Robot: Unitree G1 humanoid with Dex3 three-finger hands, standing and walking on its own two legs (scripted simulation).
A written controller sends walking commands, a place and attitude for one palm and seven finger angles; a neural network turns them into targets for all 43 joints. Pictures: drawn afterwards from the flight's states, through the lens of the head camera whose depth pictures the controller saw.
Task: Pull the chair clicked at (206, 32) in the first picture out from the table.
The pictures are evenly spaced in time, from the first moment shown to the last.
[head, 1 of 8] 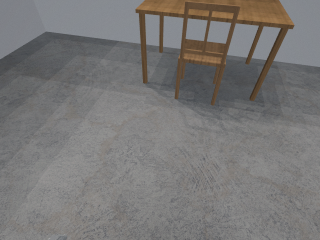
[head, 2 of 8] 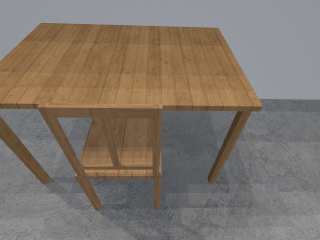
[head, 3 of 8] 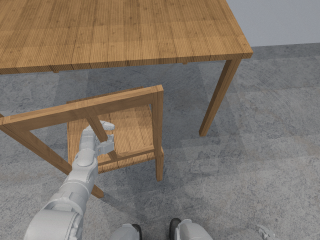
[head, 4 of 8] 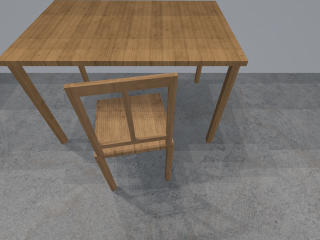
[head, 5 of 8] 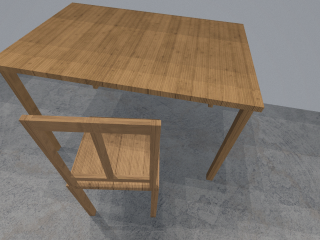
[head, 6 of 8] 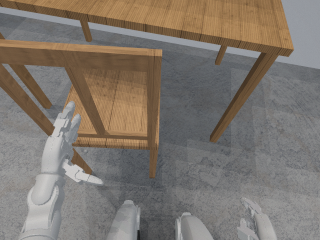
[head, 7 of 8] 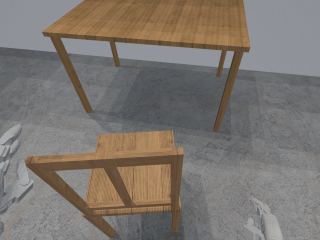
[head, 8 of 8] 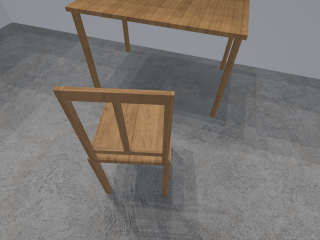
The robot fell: no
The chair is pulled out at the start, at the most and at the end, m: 0.00 0.65 0.65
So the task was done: yes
